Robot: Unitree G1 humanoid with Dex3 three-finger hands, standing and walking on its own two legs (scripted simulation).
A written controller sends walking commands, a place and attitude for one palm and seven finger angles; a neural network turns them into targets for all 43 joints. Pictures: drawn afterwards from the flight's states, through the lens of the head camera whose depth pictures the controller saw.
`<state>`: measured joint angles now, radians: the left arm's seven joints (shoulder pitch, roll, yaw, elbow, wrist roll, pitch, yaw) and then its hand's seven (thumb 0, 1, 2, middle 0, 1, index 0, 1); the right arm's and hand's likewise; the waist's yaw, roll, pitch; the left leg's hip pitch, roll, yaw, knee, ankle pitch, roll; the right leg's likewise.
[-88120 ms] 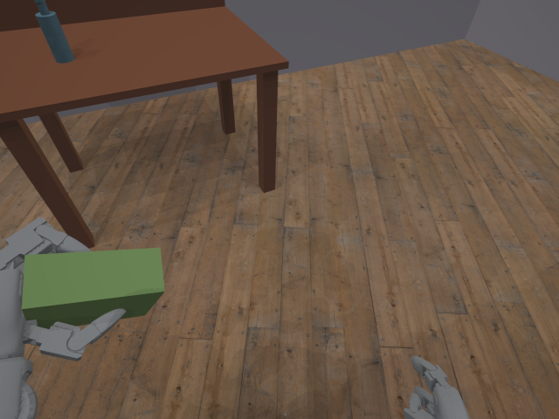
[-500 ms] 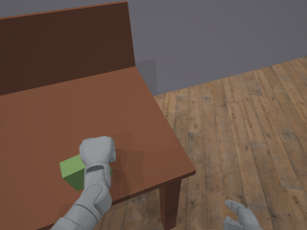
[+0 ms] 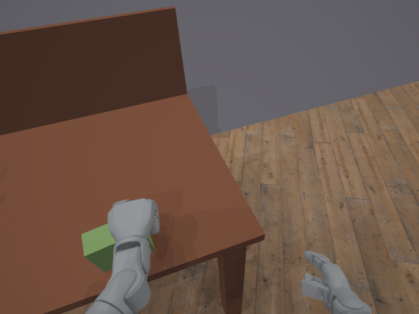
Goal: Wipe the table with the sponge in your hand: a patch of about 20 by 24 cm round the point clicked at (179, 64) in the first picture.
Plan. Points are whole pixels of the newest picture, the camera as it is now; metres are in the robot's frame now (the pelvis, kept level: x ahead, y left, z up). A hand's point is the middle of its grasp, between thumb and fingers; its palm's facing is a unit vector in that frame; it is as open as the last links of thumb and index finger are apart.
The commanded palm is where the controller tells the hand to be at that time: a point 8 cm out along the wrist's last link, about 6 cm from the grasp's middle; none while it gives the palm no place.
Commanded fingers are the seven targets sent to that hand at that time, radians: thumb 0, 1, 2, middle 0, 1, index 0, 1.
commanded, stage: wipe back along the third lane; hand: left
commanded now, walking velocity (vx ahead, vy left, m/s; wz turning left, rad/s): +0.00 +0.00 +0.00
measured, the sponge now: (124, 246) +0.26 +0.23 -0.03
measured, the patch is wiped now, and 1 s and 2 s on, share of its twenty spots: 1.00 1.00 1.00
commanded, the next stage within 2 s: slide back across to the middle lane in 0.60 s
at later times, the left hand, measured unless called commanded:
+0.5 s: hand (141, 230) +0.28 +0.19 +0.01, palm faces -0.01 -0.05 -1.00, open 6.8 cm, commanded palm +0.23 +0.18 +0.03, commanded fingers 0.00 0.10 1.30 -1.20 -1.60 -1.20 -1.60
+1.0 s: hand (134, 229) +0.28 +0.20 +0.02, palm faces +0.01 -0.12 -0.99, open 6.8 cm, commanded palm +0.21 +0.21 +0.05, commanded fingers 0.00 0.10 1.30 -1.20 -1.60 -1.20 -1.60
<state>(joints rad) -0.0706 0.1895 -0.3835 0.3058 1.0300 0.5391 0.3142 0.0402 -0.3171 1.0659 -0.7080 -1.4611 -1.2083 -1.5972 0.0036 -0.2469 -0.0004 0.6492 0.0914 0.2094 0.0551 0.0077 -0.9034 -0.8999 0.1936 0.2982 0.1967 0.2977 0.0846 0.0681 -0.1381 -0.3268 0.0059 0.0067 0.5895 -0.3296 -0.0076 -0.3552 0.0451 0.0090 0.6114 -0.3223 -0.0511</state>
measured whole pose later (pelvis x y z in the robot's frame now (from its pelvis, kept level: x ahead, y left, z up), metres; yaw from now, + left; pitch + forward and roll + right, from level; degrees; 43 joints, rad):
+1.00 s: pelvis +0.00 +0.00 +0.00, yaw -1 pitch +3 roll +1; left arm -0.03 0.21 -0.31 0.25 0.99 0.52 0.30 0.01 -0.33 1.08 -0.74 -1.44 -1.21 -1.60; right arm 0.03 -0.24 0.01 0.65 0.09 0.19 0.02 0.01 -0.90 -0.90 0.19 0.30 0.20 0.30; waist 0.07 0.06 -0.12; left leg -0.28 0.01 0.03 0.56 -0.32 0.00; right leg -0.32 0.05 0.03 0.58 -0.31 -0.05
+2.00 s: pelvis -0.03 +0.01 +0.00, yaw +1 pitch +6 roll +0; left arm -0.20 0.32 -0.14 0.51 1.02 0.32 0.24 -0.01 -0.55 1.22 -0.86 -1.39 -1.21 -1.60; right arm 0.11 -0.26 0.00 0.70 0.06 0.12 -0.05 0.01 -0.90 -0.90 0.20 0.30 0.20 0.30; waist 0.07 0.06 -0.11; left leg -0.44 -0.01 -0.01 0.64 -0.30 0.00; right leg -0.45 0.03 -0.01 0.64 -0.29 -0.04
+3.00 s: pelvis -0.04 -0.02 -0.03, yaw +0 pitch +16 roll -1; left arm -0.64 0.62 0.04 1.05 1.02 0.07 0.24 0.02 -0.53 1.21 -0.87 -1.40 -1.21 -1.60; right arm 0.25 -0.30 -0.02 0.73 0.07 0.09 -0.04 0.00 -0.90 -0.90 0.20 0.30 0.20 0.30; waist -0.04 0.07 -0.14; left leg -0.76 0.03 -0.05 0.83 -0.36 0.02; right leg -0.76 0.09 -0.04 0.78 -0.31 -0.08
